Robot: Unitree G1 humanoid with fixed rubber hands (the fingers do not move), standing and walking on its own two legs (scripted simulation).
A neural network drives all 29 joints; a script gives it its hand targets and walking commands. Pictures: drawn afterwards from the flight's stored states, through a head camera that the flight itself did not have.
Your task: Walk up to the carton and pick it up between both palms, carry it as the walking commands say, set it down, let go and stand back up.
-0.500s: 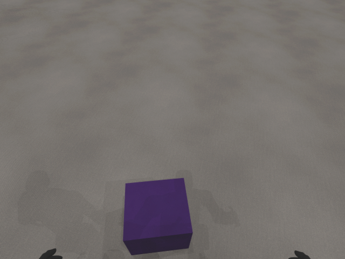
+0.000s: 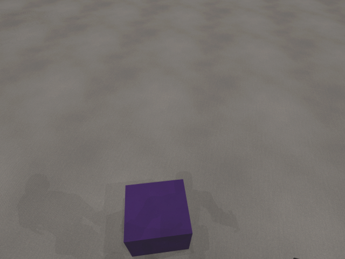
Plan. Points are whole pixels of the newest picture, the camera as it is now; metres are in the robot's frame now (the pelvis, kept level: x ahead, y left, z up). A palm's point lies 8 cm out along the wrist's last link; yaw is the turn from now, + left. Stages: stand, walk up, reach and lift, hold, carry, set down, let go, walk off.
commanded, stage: walk up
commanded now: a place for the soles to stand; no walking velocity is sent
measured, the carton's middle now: (157, 217) +0.46 +0.07 -0.64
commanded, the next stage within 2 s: reach and lift in 0.88 s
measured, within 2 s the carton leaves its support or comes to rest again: neither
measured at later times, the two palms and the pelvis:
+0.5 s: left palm out of the picture +0.12 +0.34 -0.10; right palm out of the picture +0.11 -0.29 -0.11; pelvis +0.02 +0.02 +0.00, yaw +1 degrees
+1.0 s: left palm out of the picture +0.14 +0.32 -0.09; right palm out of the picture +0.16 -0.28 -0.10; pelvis +0.00 +0.02 -0.01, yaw +3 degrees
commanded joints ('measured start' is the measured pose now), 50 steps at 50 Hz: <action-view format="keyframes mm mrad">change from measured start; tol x2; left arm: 1 -51 211 47 -40 7 -39 18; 44 -16 187 35 -32 5 -41 38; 45 -197 86 122 -383 1 18 -15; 46 -191 77 119 -542 27 77 -26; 47 -195 83 122 -543 13 112 -40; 49 -68 133 136 -473 23 184 -63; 50 -38 161 180 -464 33 211 -61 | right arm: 1 -30 -173 -26 -29 -5 5 7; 20 -23 -183 -39 -11 2 14 1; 44 -40 -171 -37 -35 2 24 6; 45 -242 -111 -122 -386 4 61 27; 46 -194 -101 -131 -569 -1 110 39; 47 -198 -98 -136 -583 -7 145 46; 50 -60 -82 -177 -531 -30 256 56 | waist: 1 -3 -17 -59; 5 -5 -31 -51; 14 -2 7 -96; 44 -7 0 -72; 45 17 -55 23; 46 -14 33 63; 47 -13 30 60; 48 31 36 37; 50 28 -14 -8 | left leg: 1 54 58 -73 -46 -48 59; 5 63 69 -93 -61 -11 62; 12 86 89 -109 -59 163 63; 17 106 87 -109 -54 223 62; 44 96 73 -122 -59 135 66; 45 -153 -80 -40 78 45 -17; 46 -152 -72 -16 80 -12 -7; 48 -136 -66 -37 97 23 29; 50 -158 -100 -13 107 28 19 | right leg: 1 -41 -141 130 -137 -79 -33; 5 -42 -128 102 -129 -45 -24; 12 35 -123 55 -64 201 -22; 17 49 -123 38 -49 248 -22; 44 51 -129 34 -82 186 -21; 45 -113 3 -33 34 7 21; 46 -168 30 -59 35 -96 9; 47 -145 37 -74 39 -119 8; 48 -102 31 -85 46 -85 17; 50 -79 29 -101 72 -16 49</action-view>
